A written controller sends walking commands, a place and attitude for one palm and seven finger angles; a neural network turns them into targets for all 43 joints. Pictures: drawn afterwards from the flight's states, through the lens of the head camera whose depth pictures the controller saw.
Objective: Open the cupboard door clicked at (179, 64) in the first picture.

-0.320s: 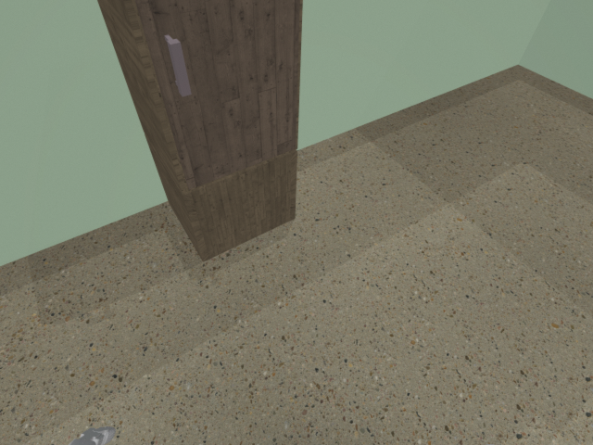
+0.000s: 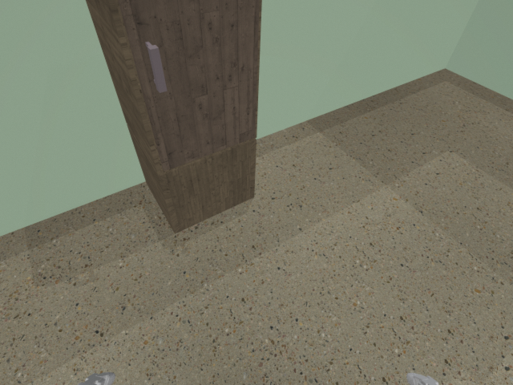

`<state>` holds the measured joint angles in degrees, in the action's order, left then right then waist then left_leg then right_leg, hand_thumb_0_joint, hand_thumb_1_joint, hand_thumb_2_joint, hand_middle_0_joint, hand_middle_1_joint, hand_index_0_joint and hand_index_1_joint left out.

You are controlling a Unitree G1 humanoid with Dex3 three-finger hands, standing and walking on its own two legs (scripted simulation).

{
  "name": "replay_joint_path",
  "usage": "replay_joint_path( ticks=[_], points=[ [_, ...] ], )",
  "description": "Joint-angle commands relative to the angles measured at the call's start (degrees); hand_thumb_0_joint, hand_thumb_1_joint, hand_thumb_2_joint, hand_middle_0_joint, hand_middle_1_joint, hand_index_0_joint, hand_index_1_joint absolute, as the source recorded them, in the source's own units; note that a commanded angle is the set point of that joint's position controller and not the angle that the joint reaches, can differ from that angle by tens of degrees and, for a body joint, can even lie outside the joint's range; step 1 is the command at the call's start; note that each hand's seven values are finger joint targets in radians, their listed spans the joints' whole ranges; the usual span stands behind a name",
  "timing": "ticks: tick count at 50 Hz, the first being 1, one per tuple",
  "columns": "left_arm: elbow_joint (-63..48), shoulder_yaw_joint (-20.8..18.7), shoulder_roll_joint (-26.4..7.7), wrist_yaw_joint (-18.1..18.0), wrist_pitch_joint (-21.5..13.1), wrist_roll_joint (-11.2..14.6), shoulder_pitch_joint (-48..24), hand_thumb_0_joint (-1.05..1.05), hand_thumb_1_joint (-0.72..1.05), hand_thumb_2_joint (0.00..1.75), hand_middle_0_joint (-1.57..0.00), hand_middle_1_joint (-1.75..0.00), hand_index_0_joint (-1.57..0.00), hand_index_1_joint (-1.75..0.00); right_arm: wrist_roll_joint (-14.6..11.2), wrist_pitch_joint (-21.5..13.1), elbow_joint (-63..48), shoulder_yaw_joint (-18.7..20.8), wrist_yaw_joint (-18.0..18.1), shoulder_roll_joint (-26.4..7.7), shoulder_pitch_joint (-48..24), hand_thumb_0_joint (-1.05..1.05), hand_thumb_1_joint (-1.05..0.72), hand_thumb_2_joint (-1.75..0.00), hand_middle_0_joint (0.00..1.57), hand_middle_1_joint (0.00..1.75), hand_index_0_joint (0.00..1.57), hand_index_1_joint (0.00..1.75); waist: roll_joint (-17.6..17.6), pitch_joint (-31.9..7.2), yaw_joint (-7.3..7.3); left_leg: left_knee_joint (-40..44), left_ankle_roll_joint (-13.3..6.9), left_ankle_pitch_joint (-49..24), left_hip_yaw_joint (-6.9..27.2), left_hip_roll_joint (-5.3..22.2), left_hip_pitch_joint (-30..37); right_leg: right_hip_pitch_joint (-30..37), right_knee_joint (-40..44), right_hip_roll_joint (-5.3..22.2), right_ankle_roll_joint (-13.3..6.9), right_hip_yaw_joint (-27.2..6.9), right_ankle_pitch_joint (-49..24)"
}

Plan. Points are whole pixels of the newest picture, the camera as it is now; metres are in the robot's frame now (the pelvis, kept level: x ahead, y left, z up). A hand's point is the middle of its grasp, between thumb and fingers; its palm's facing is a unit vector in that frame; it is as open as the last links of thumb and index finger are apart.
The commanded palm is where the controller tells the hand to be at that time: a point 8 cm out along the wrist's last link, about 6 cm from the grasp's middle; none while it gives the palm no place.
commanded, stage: stand and wait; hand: left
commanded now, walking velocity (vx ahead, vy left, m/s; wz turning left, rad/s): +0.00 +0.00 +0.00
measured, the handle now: (155, 66) +0.89 +0.35 +0.06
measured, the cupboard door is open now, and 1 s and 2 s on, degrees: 0 0 0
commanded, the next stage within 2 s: look at it before walking up in 0.70 s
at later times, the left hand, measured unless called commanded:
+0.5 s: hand out of the picture +0.06 +0.24 -0.15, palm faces -0.02 -0.94 -0.34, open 7.4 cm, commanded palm none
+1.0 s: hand out of the picture +0.05 +0.23 -0.15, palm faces -0.02 -0.94 -0.33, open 7.4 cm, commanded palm none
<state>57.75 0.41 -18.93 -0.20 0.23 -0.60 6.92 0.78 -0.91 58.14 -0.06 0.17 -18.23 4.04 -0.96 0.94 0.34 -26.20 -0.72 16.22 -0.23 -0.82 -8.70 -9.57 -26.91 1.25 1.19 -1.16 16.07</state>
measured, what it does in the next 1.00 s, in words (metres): stands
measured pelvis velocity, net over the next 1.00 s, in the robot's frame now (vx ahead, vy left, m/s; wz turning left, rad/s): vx -0.03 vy -0.01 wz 0.00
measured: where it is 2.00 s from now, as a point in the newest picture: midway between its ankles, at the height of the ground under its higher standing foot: outside the picture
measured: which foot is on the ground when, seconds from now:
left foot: down 0.00-1.00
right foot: down 0.00-1.00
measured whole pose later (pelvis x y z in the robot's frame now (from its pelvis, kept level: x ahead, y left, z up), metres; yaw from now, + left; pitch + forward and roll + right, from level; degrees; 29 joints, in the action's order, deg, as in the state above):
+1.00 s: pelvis -0.03 -0.01 +0.01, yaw +0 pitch -2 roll +0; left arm 62.5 0.1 -19.4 0.1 -0.2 -0.6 7.9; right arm 0.4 -0.9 64.1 -0.1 0.0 -19.2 7.3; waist -0.5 1.9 -0.1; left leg -21.5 0.6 11.4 0.1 0.5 -8.1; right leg -9.1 -22.3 0.0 0.0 -0.8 11.3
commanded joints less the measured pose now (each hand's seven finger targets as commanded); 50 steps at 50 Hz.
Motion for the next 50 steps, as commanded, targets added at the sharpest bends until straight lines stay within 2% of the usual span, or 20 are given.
replay_joint_path(
  ticks=[1, 12, 19, 29, 39, 50],
  points=[
    [-3.4, -2.7, -12.1, -0.8, -1.4, -0.1, -2.0, 0.00, 0.90, 0.90, -0.20, -0.30, -0.20, -0.30, 0.0, -1.0, -3.0, 2.8, 0.9, -12.3, -2.4, 0.00, -0.90, -0.90, 0.20, 0.30, 0.20, 0.30, 1.5, -4.3, -0.21, 4.4, -1.6, -17.0, 4.4, 7.0, 1.5, 1.3, 3.5, 5.3, -2.9, -3.6, -16.4],
    [-1.0, -2.6, -12.4, -0.7, -1.6, 0.1, -1.5, 0.00, 0.90, 0.90, -0.20, -0.30, -0.20, -0.30, -0.2, -1.0, -0.1, 2.4, 0.8, -12.6, -1.1, 0.00, -0.90, -0.90, 0.20, 0.30, 0.20, 0.30, 1.1, -4.7, -0.19, 6.0, -1.3, -14.8, 4.8, 7.3, 2.1, 2.6, 5.4, 5.7, -3.1, -4.4, -15.5],
    [0.2, -2.4, -12.6, -0.6, -1.6, 0.0, -1.9, 0.00, 0.90, 0.90, -0.20, -0.30, -0.20, -0.30, -0.3, -0.9, 1.2, 2.2, 0.7, -12.8, -0.5, 0.00, -0.90, -0.90, 0.20, 0.30, 0.20, 0.30, 1.0, -2.2, -0.24, 7.8, -1.1, -10.4, 5.2, 7.4, 0.8, 1.2, 7.2, 5.4, -3.0, -4.9, -10.6],
    [0.5, -2.4, -12.6, -0.5, -1.7, -0.1, -1.8, 0.00, 0.90, 0.90, -0.20, -0.30, -0.20, -0.30, -0.3, -0.8, 2.0, 2.2, 0.5, -12.7, 0.2, 0.00, -0.90, -0.90, 0.20, 0.30, 0.20, 0.30, 0.4, -1.3, -0.32, 8.5, -0.8, -6.8, 5.5, 7.1, 0.3, -0.6, 9.1, 5.3, -3.0, -6.1, -5.2],
    [0.6, -2.4, -12.3, -0.5, -1.8, -0.1, -1.5, 0.00, 0.90, 0.90, -0.20, -0.30, -0.20, -0.30, -0.3, -1.1, 2.2, 2.2, 0.5, -12.7, 0.6, 0.00, -0.90, -0.90, 0.20, 0.30, 0.20, 0.30, 0.6, -2.9, -0.37, 8.3, -0.8, -9.5, 5.5, 7.5, 1.2, 0.1, 8.4, 5.3, -2.9, -5.7, -8.6],
    [1.0, -2.4, -12.2, -0.4, -1.7, -0.1, -1.4, 0.00, 0.90, 0.90, -0.20, -0.30, -0.20, -0.30, -0.3, -1.1, 2.3, 2.1, 0.6, -12.8, 0.2, 0.00, -0.90, -0.90, 0.20, 0.30, 0.20, 0.30, 1.7, -1.8, -0.21, 9.1, -0.8, -8.7, 5.8, 7.6, 0.9, 0.0, 8.9, 5.2, -2.7, -5.4, -7.8]
  ],
)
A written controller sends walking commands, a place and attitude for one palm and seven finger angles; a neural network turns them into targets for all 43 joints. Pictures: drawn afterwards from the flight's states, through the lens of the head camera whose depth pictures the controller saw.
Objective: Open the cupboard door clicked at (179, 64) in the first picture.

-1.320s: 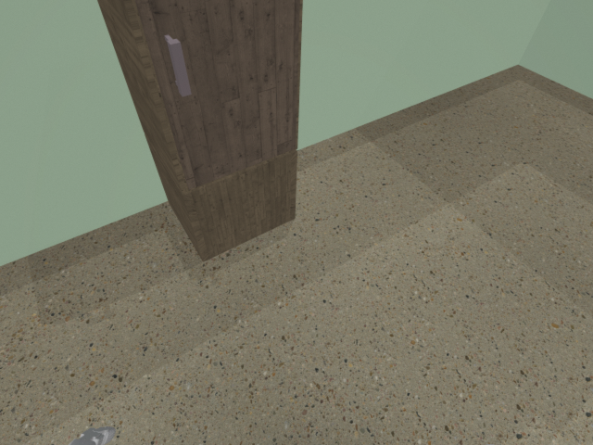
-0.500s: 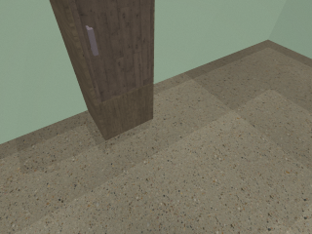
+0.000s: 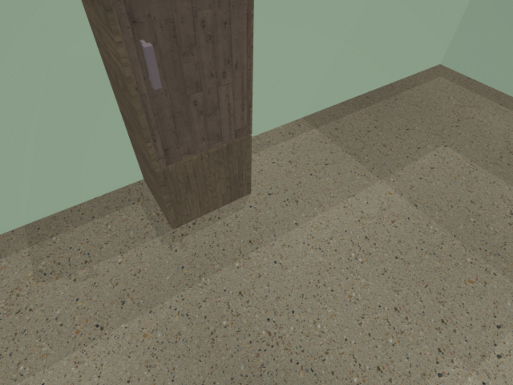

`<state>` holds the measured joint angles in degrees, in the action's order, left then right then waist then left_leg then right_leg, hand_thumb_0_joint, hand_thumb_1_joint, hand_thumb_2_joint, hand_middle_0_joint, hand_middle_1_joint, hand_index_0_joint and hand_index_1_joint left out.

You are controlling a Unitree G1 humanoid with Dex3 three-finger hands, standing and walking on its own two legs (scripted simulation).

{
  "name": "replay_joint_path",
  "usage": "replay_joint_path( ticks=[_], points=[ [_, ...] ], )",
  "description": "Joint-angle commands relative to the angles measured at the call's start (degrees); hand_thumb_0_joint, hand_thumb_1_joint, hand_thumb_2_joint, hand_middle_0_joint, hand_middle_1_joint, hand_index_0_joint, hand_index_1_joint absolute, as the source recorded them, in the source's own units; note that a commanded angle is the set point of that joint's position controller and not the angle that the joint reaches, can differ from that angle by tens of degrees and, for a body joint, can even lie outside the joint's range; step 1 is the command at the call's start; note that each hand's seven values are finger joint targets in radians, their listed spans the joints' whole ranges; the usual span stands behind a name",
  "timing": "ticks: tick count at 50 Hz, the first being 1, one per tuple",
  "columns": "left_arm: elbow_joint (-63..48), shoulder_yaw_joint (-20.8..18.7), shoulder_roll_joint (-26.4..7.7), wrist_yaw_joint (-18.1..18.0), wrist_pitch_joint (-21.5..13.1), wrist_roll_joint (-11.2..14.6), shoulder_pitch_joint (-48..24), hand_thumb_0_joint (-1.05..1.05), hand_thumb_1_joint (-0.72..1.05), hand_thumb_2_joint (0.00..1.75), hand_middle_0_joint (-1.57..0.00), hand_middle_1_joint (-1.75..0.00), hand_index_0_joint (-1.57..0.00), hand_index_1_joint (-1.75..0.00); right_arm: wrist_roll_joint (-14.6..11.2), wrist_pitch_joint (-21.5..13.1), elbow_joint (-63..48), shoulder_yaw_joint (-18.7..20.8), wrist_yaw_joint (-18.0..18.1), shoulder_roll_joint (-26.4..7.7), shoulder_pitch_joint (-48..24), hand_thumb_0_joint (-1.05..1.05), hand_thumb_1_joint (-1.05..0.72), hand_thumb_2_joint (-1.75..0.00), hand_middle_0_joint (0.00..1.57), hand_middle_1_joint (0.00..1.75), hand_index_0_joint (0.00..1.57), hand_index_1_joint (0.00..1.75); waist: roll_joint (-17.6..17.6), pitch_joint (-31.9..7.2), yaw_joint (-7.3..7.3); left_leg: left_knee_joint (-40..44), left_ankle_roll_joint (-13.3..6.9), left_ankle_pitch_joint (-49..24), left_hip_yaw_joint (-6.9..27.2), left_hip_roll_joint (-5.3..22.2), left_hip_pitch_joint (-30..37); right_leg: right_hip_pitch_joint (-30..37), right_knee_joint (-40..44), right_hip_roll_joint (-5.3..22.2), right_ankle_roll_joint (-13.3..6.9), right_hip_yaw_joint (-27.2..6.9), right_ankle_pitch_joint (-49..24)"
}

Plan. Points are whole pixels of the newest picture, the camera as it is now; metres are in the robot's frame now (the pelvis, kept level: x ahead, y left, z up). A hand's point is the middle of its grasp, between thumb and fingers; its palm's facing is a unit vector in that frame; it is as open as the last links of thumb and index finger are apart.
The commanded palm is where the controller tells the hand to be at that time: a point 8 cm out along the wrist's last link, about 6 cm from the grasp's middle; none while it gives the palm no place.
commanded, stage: look at it before walking up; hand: left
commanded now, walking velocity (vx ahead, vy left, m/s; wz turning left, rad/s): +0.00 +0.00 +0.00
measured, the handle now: (149, 64) +0.91 +0.36 +0.05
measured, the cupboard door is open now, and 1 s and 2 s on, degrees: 0 0 0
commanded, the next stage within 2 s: walk to a spot facing it in 0.32 s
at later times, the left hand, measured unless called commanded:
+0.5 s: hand out of the picture +0.08 +0.25 -0.16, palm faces -0.02 -0.94 -0.34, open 7.4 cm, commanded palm none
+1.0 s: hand out of the picture +0.04 +0.15 -0.16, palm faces -0.17 -0.96 -0.22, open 7.4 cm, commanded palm none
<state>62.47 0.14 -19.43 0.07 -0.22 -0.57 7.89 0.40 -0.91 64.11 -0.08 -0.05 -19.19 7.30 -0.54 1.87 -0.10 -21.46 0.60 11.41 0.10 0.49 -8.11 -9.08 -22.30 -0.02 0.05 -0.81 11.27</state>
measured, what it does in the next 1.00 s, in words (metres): lifts its left foot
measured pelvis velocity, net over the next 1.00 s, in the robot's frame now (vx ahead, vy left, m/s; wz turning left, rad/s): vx -0.01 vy -0.03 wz -0.25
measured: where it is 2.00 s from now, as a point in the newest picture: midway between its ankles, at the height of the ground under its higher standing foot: (284, 369)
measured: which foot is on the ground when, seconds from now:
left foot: down 0.00-0.80, up 0.82-1.00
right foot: down 0.00-1.00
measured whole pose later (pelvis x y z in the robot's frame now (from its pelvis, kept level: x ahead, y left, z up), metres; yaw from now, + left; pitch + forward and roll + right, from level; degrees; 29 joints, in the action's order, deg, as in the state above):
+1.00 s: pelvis -0.01 -0.03 +0.00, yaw -14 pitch +1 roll +2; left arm 54.8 -2.3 -9.7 0.7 0.3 -0.8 18.9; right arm 1.4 1.8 55.7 3.5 -0.6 -13.4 10.3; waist 0.6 3.0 1.9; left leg -61.0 3.0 18.3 -0.9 3.3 -27.7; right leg -16.0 -26.0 -4.7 -4.6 -3.7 11.2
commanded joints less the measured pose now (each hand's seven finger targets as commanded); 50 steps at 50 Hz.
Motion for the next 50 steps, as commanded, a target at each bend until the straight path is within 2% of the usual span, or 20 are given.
replay_joint_path(
  ticks=[1, 14, 21, 23, 26, 28, 31, 33, 35, 36, 37, 38, 39, 40, 41, 42, 43, 44, 46, 50],
  points=[
    [-3.7, -2.1, -11.8, -0.7, -1.2, -0.1, -2.3, 0.00, 0.90, 0.90, -0.20, -0.30, -0.20, -0.30, 0.1, -1.1, -3.6, 2.0, 0.8, -11.8, -3.0, 0.00, -0.90, -0.90, 0.20, 0.30, 0.20, 0.30, 1.4, -2.8, 0.22, 4.5, -2.2, -4.0, 5.5, 6.3, 0.2, -0.4, 4.2, 6.5, -1.6, -5.7, -3.1],
    [-3.5, -2.2, -12.0, -0.8, -1.6, -0.1, -2.1, 0.00, 0.90, 0.90, -0.20, -0.30, -0.20, -0.30, 0.0, -1.2, -3.7, 2.1, 0.9, -12.0, -3.2, 0.00, -0.90, -0.90, 0.20, 0.30, 0.20, 0.30, 0.8, -4.7, 0.16, 3.8, -2.0, -8.5, 4.9, 6.6, 2.2, 1.3, 3.9, 6.7, -1.7, -5.6, -8.8],
    [-3.6, -2.1, -12.1, -0.8, -1.5, -0.1, -2.4, 0.00, 0.90, 0.90, -0.20, -0.30, -0.20, -0.30, 0.1, -1.0, -3.6, 2.0, 0.8, -12.0, -3.5, 0.00, -0.90, -0.90, 0.20, 0.30, 0.20, 0.30, 0.5, -2.9, 0.14, 4.5, -1.9, -6.1, 5.1, 6.4, 1.6, 0.3, 4.9, 6.7, -1.6, -5.8, -6.0],
    [-4.0, -2.3, -12.0, -0.6, -1.1, -0.1, -2.6, 0.00, 0.90, 0.90, -0.20, -0.30, -0.20, -0.30, 0.2, -1.0, -3.8, 2.2, 1.0, -11.9, -3.1, 0.00, -0.90, -0.90, 0.20, 0.30, 0.20, 0.30, 0.8, -2.6, 0.03, 3.5, -1.7, -6.1, 4.0, 6.7, 2.4, -1.1, 4.2, 6.3, -1.9, -6.7, -7.7],
    [-4.5, -1.7, -5.8, -0.9, 0.8, -0.2, 0.9, 0.00, 0.90, 0.90, -0.20, -0.30, -0.20, -0.30, 0.3, 0.2, -4.3, 1.6, 1.4, -5.3, 1.0, 0.00, -0.90, -0.90, 0.20, 0.30, 0.20, 0.30, 0.8, -3.3, -0.27, 0.1, -0.9, -7.2, 1.2, 7.4, 2.5, -3.8, -0.2, 5.6, -1.1, -7.2, -11.8],
    [-6.1, -2.2, -5.8, -0.8, 1.6, -0.3, 1.8, 0.00, 0.90, 0.90, -0.20, -0.30, -0.20, -0.30, 0.3, 0.8, -5.7, 2.3, 1.7, -5.7, 2.0, 0.00, -0.90, -0.90, 0.20, 0.30, 0.20, 0.30, 1.0, -2.8, -0.44, -1.2, -1.1, -6.2, 0.6, 8.3, 1.8, -6.1, -3.3, 4.6, -1.2, -7.6, -12.3],
    [-8.5, -2.8, -5.1, -0.3, 2.3, -0.6, 2.8, 0.00, 0.90, 0.90, -0.20, -0.30, -0.20, -0.30, 0.4, 1.3, -8.4, 3.5, 1.9, -6.6, 1.6, 0.00, -0.90, -0.90, 0.20, 0.30, 0.20, 0.30, 3.5, -2.2, -0.18, -1.5, -2.7, -2.7, 1.8, 11.0, 0.1, -10.3, -9.0, 2.3, -0.8, -6.8, -9.0],
    [-9.7, -3.2, -4.0, 0.0, 2.5, -0.6, 4.1, 0.00, 0.90, 0.90, -0.20, -0.30, -0.20, -0.30, 0.5, 1.4, -10.1, 4.4, 1.9, -7.2, 0.7, 0.00, -0.90, -0.90, 0.20, 0.30, 0.20, 0.30, 7.3, -2.0, 0.42, -0.6, -4.7, -2.7, 3.0, 14.5, -2.2, -11.3, -16.0, 0.6, -0.3, -4.4, -4.7],
    [-10.8, -3.6, -2.3, 0.3, 2.8, -0.6, 5.6, 0.00, 0.90, 0.90, -0.20, -0.30, -0.20, -0.30, 0.5, 1.1, -11.4, 4.9, 1.7, -7.2, -0.1, 0.00, -0.90, -0.90, 0.20, 0.30, 0.20, 0.30, 11.0, -3.2, 1.13, -0.1, -8.0, -9.0, 4.3, 18.9, -3.0, -11.9, -24.5, -0.3, 0.6, -0.4, 10.9],
    [-11.2, -3.9, -1.8, 0.4, 2.9, -0.6, 6.4, 0.00, 0.90, 0.90, -0.20, -0.30, -0.20, -0.30, 0.6, 1.0, -12.1, 5.1, 1.7, -7.0, -0.8, 0.00, -0.90, -0.90, 0.20, 0.30, 0.20, 0.30, 11.7, -2.6, 1.45, -1.1, -8.9, -11.2, 3.3, 19.9, -4.9, -10.4, -25.3, 0.8, 0.7, 0.5, 14.1],
    [-11.3, -4.3, -1.3, 0.6, 2.7, -0.6, 7.9, 0.00, 0.90, 0.90, -0.20, -0.30, -0.20, -0.30, 0.7, 1.1, -12.7, 5.2, 1.7, -6.6, -1.6, 0.00, -0.90, -0.90, 0.20, 0.30, 0.20, 0.30, 10.7, -2.0, 2.48, -4.4, -8.0, -12.2, 1.2, 19.3, -7.5, -7.4, -22.6, 1.5, 0.6, 0.8, 12.9],
    [-10.7, -4.6, -1.4, 0.6, 2.4, -0.8, 11.1, 0.00, 0.90, 0.90, -0.20, -0.30, -0.20, -0.30, 0.8, 1.3, -13.1, 5.3, 1.6, -6.2, -2.6, 0.00, -0.90, -0.90, 0.20, 0.30, 0.20, 0.30, 8.0, -1.9, 4.12, -10.8, -5.7, -10.1, -2.0, 16.8, -10.2, -3.4, -16.1, 1.7, 0.3, 0.9, 6.7],
    [-10.3, -5.4, -4.9, 0.4, 1.6, -1.3, 14.2, 0.00, 0.90, 0.90, -0.20, -0.30, -0.20, -0.30, 0.4, 1.9, -13.8, 5.0, 1.3, -4.0, -1.9, 0.00, -0.90, -0.90, 0.20, 0.30, 0.20, 0.30, -5.9, -2.8, 5.24, -24.9, -1.0, 4.5, -7.2, 10.0, -16.2, 0.2, -4.0, 7.0, -2.0, -10.2, 1.1],
    [-10.8, -6.3, -9.7, -0.1, 1.0, -1.4, 15.0, 0.00, 0.90, 0.90, -0.20, -0.30, -0.20, -0.30, 0.3, 2.2, -15.9, 4.2, 0.8, 0.3, -1.7, 0.00, -0.90, -0.90, 0.20, 0.30, 0.20, 0.30, -22.0, -1.2, 4.92, -39.9, 2.4, 24.0, -7.4, 1.0, -27.8, -0.5, 8.4, 19.3, -7.6, -33.8, 3.8],
    [-11.6, -6.3, -8.5, -0.9, 1.1, -0.6, 15.2, 0.00, 0.90, 0.90, -0.20, -0.30, -0.20, -0.30, 0.5, 2.8, -16.1, 4.4, 1.0, -2.4, -3.9, 0.00, -0.90, -0.90, 0.20, 0.30, 0.20, 0.30, -17.3, -0.1, 6.20, -44.3, 1.4, 21.1, 2.1, 2.3, -26.4, -6.3, 15.4, 18.3, -7.2, -38.4, 20.2],
    [-12.3, -6.1, -7.1, -0.9, 1.1, -0.5, 11.2, 0.00, 0.90, 0.90, -0.20, -0.30, -0.20, -0.30, 0.4, 2.5, -15.8, 4.8, 0.7, -2.3, -4.2, 0.00, -0.90, -0.90, 0.20, 0.30, 0.20, 0.30, -10.8, 3.8, 3.59, -46.1, 1.2, 15.0, 3.2, 3.6, -28.2, -8.2, 15.8, 16.6, -8.1, -36.9, 27.4],
    [-13.1, -5.7, -5.4, -0.7, 0.6, -0.5, 8.3, 0.00, 0.90, 0.90, -0.20, -0.30, -0.20, -0.30, 0.9, 1.9, -14.9, 4.9, 0.3, -2.7, -1.4, 0.00, -0.90, -0.90, 0.20, 0.30, 0.20, 0.30, -6.7, 1.9, 1.45, -44.7, 1.6, 10.3, 2.9, 4.5, -27.0, -6.4, 13.5, 14.2, -8.5, -31.8, 24.8],
    [-13.3, -5.6, -4.3, -0.7, 0.0, -0.4, 7.7, 0.00, 0.90, 0.90, -0.20, -0.30, -0.20, -0.30, 1.1, 1.6, -13.8, 5.0, 0.0, -2.0, 0.3, 0.00, -0.90, -0.90, 0.20, 0.30, 0.20, 0.30, -4.2, -0.9, 0.85, -43.5, 2.0, 8.3, 1.8, 4.9, -25.2, -4.5, 12.1, 12.6, -8.7, -28.2, 21.6],
    [-12.5, -5.6, -3.4, -0.4, -0.8, -0.4, 9.9, 0.00, 0.90, 0.90, -0.20, -0.30, -0.20, -0.30, 1.2, 1.3, -13.2, 4.9, -0.1, -0.7, 0.7, 0.00, -0.90, -0.90, 0.20, 0.30, 0.20, 0.30, -4.3, -2.8, 1.40, -41.3, 2.5, 6.4, 0.6, 4.4, -24.4, -2.2, 11.2, 10.7, -9.0, -24.9, 17.4],
    [-10.6, -5.9, -2.8, 0.0, -1.7, -0.5, 14.5, 0.00, 0.90, 0.90, -0.20, -0.30, -0.20, -0.30, 1.3, 0.5, -13.9, 4.9, -0.2, 0.7, -0.2, 0.00, -0.90, -0.90, 0.20, 0.30, 0.20, 0.30, -4.5, -3.1, 2.49, -37.9, 3.0, 5.5, 0.1, 4.0, -27.2, 2.2, 10.9, 9.7, -9.8, -25.0, 15.4]
  ],
)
